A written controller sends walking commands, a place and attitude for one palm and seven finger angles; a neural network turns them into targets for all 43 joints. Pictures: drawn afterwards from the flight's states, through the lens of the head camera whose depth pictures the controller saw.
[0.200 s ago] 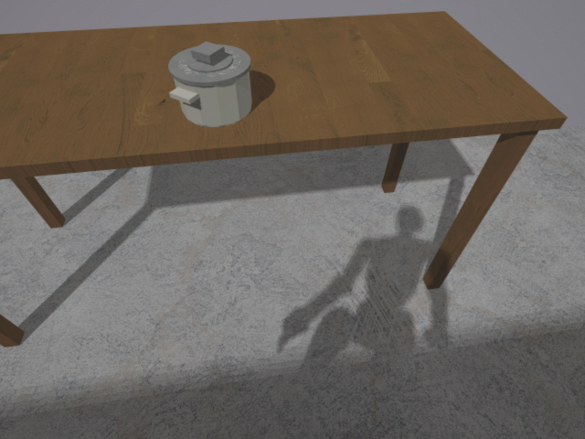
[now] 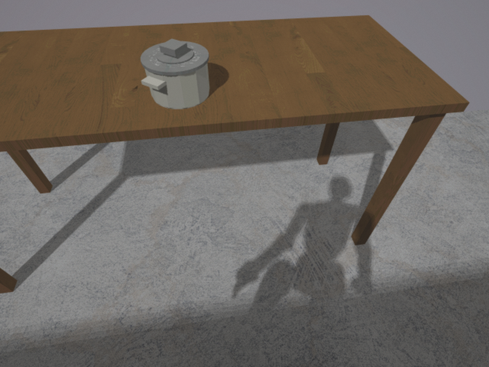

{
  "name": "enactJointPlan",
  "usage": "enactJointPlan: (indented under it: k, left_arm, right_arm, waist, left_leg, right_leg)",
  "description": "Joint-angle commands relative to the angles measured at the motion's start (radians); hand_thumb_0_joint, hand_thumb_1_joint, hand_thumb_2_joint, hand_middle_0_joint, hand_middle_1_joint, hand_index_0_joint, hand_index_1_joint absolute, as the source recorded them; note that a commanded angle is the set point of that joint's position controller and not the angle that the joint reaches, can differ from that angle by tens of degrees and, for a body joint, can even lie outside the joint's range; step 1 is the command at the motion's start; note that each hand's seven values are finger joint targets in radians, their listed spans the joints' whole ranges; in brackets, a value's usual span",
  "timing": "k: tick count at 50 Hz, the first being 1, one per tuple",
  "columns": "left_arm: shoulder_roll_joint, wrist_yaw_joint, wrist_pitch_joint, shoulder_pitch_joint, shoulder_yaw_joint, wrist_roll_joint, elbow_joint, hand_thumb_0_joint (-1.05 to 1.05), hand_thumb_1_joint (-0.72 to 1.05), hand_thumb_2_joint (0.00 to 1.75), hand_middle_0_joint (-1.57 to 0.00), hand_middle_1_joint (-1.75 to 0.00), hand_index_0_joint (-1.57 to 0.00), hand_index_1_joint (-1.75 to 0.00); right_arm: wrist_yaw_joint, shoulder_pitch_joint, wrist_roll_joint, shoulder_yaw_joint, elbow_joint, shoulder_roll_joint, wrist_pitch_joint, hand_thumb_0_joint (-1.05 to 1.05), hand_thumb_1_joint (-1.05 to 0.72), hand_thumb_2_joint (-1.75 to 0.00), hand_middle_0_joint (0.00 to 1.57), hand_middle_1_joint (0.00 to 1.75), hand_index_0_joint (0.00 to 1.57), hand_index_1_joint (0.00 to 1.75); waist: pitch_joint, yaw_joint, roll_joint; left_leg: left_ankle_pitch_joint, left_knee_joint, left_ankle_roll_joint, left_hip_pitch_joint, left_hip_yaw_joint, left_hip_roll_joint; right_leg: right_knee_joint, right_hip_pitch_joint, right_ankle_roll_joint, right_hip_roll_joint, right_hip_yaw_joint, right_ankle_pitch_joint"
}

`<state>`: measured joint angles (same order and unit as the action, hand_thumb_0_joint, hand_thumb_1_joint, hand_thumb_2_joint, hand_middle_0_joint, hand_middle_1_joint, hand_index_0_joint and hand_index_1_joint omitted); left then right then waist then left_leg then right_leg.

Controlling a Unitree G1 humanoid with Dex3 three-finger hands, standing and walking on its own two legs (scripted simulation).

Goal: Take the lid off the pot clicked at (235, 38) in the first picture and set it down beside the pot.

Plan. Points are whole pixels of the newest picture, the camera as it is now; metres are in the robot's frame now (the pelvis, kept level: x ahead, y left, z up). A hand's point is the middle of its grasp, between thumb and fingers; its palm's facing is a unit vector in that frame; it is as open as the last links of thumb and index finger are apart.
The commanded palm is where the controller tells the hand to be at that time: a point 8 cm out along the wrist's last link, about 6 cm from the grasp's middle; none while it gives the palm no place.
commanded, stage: look at it before walking up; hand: left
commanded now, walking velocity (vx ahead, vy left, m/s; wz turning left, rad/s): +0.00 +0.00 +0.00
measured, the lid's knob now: (173, 47) +0.78 +0.22 +0.15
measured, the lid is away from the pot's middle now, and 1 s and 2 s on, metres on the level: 0.00 0.00 0.00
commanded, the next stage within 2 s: turn to face it in 0.44 s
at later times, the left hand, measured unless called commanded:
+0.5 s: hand out of the picture +0.03 +0.21 -0.17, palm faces +0.00 -0.97 -0.25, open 7.3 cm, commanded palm none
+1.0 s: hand out of the picture -0.01 +0.20 -0.19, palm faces +0.10 -0.97 -0.22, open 7.3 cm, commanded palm none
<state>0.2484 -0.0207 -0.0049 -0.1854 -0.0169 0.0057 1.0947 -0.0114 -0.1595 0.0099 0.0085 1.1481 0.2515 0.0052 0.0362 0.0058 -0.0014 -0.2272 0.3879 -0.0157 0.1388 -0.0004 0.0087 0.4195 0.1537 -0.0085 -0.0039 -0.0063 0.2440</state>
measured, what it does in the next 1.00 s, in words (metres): stands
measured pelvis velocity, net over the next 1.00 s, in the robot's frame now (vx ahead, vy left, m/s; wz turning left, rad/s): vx -0.02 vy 0.01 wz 0.08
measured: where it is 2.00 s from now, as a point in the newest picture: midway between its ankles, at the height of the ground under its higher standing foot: outside the picture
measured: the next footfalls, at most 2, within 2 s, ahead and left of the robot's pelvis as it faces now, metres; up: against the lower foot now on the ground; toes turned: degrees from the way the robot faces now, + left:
left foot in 1.48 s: +0.05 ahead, +0.15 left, +0.00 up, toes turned +16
right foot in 1.90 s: +0.37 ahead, -0.06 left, +0.00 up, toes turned +2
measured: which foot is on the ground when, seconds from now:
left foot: down 0.00-1.00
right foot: down 0.00-1.00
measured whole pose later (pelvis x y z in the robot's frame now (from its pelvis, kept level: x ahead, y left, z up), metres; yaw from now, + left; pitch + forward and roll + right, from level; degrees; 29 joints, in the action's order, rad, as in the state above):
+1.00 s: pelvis -0.02 +0.01 -0.01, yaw +4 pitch -1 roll +0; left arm 0.19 -0.03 0.03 -0.24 0.02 0.01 1.05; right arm -0.01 -0.22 0.01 -0.02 1.09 0.17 -0.03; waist 0.07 0.00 -0.01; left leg -0.28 0.56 0.01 0.27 -0.06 -0.04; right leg 0.56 0.24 0.01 0.04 0.06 0.30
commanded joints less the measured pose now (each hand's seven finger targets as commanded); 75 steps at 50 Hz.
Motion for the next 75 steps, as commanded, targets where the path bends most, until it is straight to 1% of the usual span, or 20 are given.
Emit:
enactJointPlan:
  k: [1,28,33,45,48,53,56,58,60,61,62,63,65,67,69,71,72,73,74,75]
  left_arm:
    - [0.161,-0.010,-0.020,-0.008,0.038,0.005,-0.043,0.00,0.90,0.90,-0.20,-0.30,-0.20,-0.30]
    - [0.120,-0.012,-0.019,-0.057,0.036,0.006,-0.022,0.00,0.90,0.90,-0.20,-0.30,-0.20,-0.30]
    - [0.088,-0.018,0.000,-0.084,0.037,0.005,-0.027,0.00,0.90,0.90,-0.20,-0.30,-0.20,-0.30]
    - [0.095,-0.023,0.016,-0.090,0.068,0.007,-0.084,0.00,0.90,0.90,-0.20,-0.30,-0.20,-0.30]
    - [0.089,-0.023,0.021,-0.074,0.072,0.008,-0.100,0.00,0.90,0.90,-0.20,-0.30,-0.20,-0.30]
    - [0.058,-0.023,0.025,-0.084,0.075,0.011,-0.118,0.00,0.90,0.90,-0.20,-0.30,-0.20,-0.30]
    - [0.046,-0.022,0.022,-0.110,0.076,0.011,-0.118,0.00,0.90,0.90,-0.20,-0.30,-0.20,-0.30]
    - [0.044,-0.023,0.018,-0.122,0.074,0.012,-0.114,0.00,0.90,0.90,-0.20,-0.30,-0.20,-0.30]
    - [0.062,-0.013,0.012,-0.159,0.076,0.019,-0.101,0.00,0.90,0.90,-0.20,-0.30,-0.20,-0.30]
    - [0.094,-0.009,0.012,-0.173,0.083,0.023,-0.101,0.00,0.90,0.90,-0.20,-0.30,-0.20,-0.30]
    - [0.134,-0.009,0.013,-0.196,0.094,0.024,-0.106,0.00,0.90,0.90,-0.20,-0.30,-0.20,-0.30]
    - [0.139,-0.011,0.008,-0.209,0.097,0.023,-0.110,0.00,0.90,0.90,-0.20,-0.30,-0.20,-0.30]
    - [0.127,-0.010,-0.014,-0.192,0.094,0.026,-0.107,0.00,0.90,0.90,-0.20,-0.30,-0.20,-0.30]
    - [0.127,-0.005,-0.028,-0.167,0.094,0.032,-0.106,0.00,0.90,0.90,-0.20,-0.30,-0.20,-0.30]
    - [0.123,0.002,-0.029,-0.186,0.091,0.031,-0.093,0.00,0.90,0.90,-0.20,-0.30,-0.20,-0.30]
    - [0.117,0.008,-0.025,-0.177,0.091,0.024,-0.084,0.00,0.90,0.90,-0.20,-0.30,-0.20,-0.30]
    - [0.102,0.011,-0.022,-0.175,0.088,0.019,-0.083,0.00,0.90,0.90,-0.20,-0.30,-0.20,-0.30]
    - [0.063,0.017,-0.021,-0.180,0.079,0.015,-0.085,0.00,0.90,0.90,-0.20,-0.30,-0.20,-0.30]
    - [0.002,0.026,-0.023,-0.178,0.070,0.011,-0.107,0.00,0.90,0.90,-0.20,-0.30,-0.20,-0.30]
    - [0.017,0.027,-0.026,-0.098,0.067,0.020,-0.162,0.00,0.90,0.90,-0.20,-0.30,-0.20,-0.30]
  right_arm:
    - [-0.011,-0.006,-0.001,-0.024,-0.041,0.142,0.021,0.00,-0.90,-0.90,0.20,0.30,0.20,0.30]
    - [-0.015,-0.048,-0.003,-0.024,-0.028,0.107,0.025,0.00,-0.90,-0.90,0.20,0.30,0.20,0.30]
    - [-0.012,-0.070,-0.003,-0.021,-0.033,0.066,0.008,0.00,-0.90,-0.90,0.20,0.30,0.20,0.30]
    - [-0.010,-0.086,-0.001,-0.046,-0.095,0.050,-0.012,0.00,-0.90,-0.90,0.20,0.30,0.20,0.30]
    - [-0.009,-0.091,0.002,-0.050,-0.108,0.051,-0.015,0.00,-0.90,-0.90,0.20,0.30,0.20,0.30]
    - [-0.010,-0.077,0.004,-0.058,-0.140,0.087,-0.012,0.00,-0.90,-0.90,0.20,0.30,0.20,0.30]
    - [-0.013,-0.060,0.002,-0.065,-0.161,0.104,-0.009,0.00,-0.90,-0.90,0.20,0.30,0.20,0.30]
    - [-0.013,-0.055,0.002,-0.063,-0.169,0.091,-0.010,0.00,-0.90,-0.90,0.20,0.30,0.20,0.30]
    - [-0.008,-0.061,0.007,-0.056,-0.170,0.063,-0.012,0.00,-0.90,-0.90,0.20,0.30,0.20,0.30]
    - [-0.006,-0.057,0.012,-0.054,-0.181,0.038,-0.018,0.00,-0.90,-0.90,0.20,0.30,0.20,0.30]
    - [-0.003,-0.058,0.015,-0.054,-0.190,0.020,-0.022,0.00,-0.90,-0.90,0.20,0.30,0.20,0.30]
    - [0.002,-0.017,0.017,-0.061,-0.200,0.029,-0.020,0.00,-0.90,-0.90,0.20,0.30,0.20,0.30]
    - [0.013,-0.029,0.016,-0.066,-0.202,0.021,-0.008,0.00,-0.90,-0.90,0.20,0.30,0.20,0.30]
    - [0.027,-0.041,0.012,-0.062,-0.195,-0.009,0.004,0.00,-0.90,-0.90,0.20,0.30,0.20,0.30]
    - [0.031,-0.058,0.009,-0.055,-0.188,-0.036,0.014,0.00,-0.90,-0.90,0.20,0.30,0.20,0.30]
    - [0.028,-0.137,0.009,-0.053,-0.162,-0.042,0.022,0.00,-0.90,-0.90,0.20,0.30,0.20,0.30]
    - [0.023,-0.198,0.010,-0.055,-0.141,-0.025,0.030,0.00,-0.90,-0.90,0.20,0.30,0.20,0.30]
    - [0.014,-0.277,0.012,-0.065,-0.114,0.025,0.040,0.00,-0.90,-0.90,0.20,0.30,0.20,0.30]
    - [0.004,-0.378,0.025,-0.094,-0.090,0.125,0.049,0.00,-0.90,-0.90,0.20,0.30,0.20,0.30]
    - [-0.008,-0.455,0.022,-0.103,-0.087,0.176,0.047,0.00,-0.90,-0.90,0.20,0.30,0.20,0.30]
  waist:
    - [-0.033,-0.004,-0.009]
    - [-0.010,-0.005,0.005]
    - [0.003,-0.010,0.009]
    - [-0.018,-0.010,-0.039]
    - [-0.009,-0.004,-0.014]
    - [-0.007,-0.012,0.089]
    - [-0.035,-0.025,0.132]
    - [-0.048,-0.029,0.122]
    - [-0.078,-0.037,0.018]
    - [-0.034,-0.047,-0.090]
    - [0.001,-0.060,-0.223]
    - [0.046,-0.079,-0.240]
    - [0.074,-0.038,-0.121]
    - [0.081,-0.020,-0.081]
    - [0.091,-0.017,-0.102]
    - [0.093,0.018,-0.121]
    - [0.071,0.036,-0.087]
    - [0.038,0.063,0.045]
    - [0.011,0.099,0.298]
    - [0.051,0.122,0.249]
  left_leg:
    - [0.163,-0.051,0.032,-0.015,-0.073,0.092]
    - [0.171,-0.061,0.036,-0.005,-0.080,0.091]
    - [0.153,-0.028,0.035,0.044,-0.086,0.083]
    - [0.135,0.105,0.040,0.135,-0.099,0.046]
    - [0.106,0.104,0.048,0.154,-0.127,0.053]
    - [0.065,-0.012,0.104,0.212,-0.305,0.129]
    - [0.098,-0.034,0.130,0.212,-0.353,0.145]
    - [0.107,-0.013,0.121,0.221,-0.324,0.127]
    - [-0.177,0.047,0.088,0.269,-0.238,0.055]
    - [-0.297,0.159,0.062,0.354,-0.135,-0.012]
    - [-0.271,0.323,0.042,0.406,-0.022,-0.040]
    - [-0.272,0.472,0.038,0.428,-0.004,-0.004]
    - [-0.250,0.569,0.041,0.446,0.006,0.044]
    - [-0.228,0.480,0.041,0.371,0.045,0.059]
    - [-0.179,0.331,0.038,0.255,0.101,0.034]
    - [-0.100,0.186,0.038,0.077,0.153,0.004]
    - [-0.089,0.109,0.034,-0.024,0.148,-0.004]
    - [-0.139,0.019,0.052,-0.120,0.046,0.054]
    - [-0.247,-0.136,0.141,-0.209,-0.342,0.290]
    - [-0.287,-0.229,0.222,-0.206,-0.535,0.404]
  right_leg:
    - [-0.077,0.021,-0.014,0.111,-0.098,-0.179]
    - [-0.083,0.024,-0.010,0.109,-0.085,-0.162]
    - [-0.046,0.039,0.002,0.115,-0.058,-0.103]
    - [0.008,0.058,-0.029,0.160,-0.051,-0.059]
    - [0.030,0.085,-0.029,0.156,-0.032,-0.004]
    - [0.120,0.064,0.012,0.078,0.034,0.056]
    - [0.143,0.037,0.018,0.061,0.039,0.052]
    - [0.108,0.009,0.015,0.074,0.025,0.031]
    - [-0.002,-0.052,-0.009,0.127,-0.034,0.218]
    - [-0.100,-0.052,-0.046,0.202,-0.120,0.394]
    - [-0.216,-0.043,-0.103,0.314,-0.249,0.537]
    - [-0.292,0.011,-0.155,0.386,-0.329,0.555]
    - [-0.281,0.027,-0.188,0.401,-0.301,0.445]
    - [-0.230,0.052,-0.175,0.351,-0.160,0.302]
    - [-0.196,0.099,-0.155,0.301,-0.069,0.235]
    - [-0.146,0.190,-0.125,0.250,0.009,0.288]
    - [-0.061,0.223,-0.102,0.211,0.051,0.272]
    - [0.123,0.262,-0.072,0.163,0.099,0.197]
    - [0.415,0.437,-0.014,0.063,0.173,0.245]
    - [0.590,0.571,-0.020,0.035,0.097,0.347]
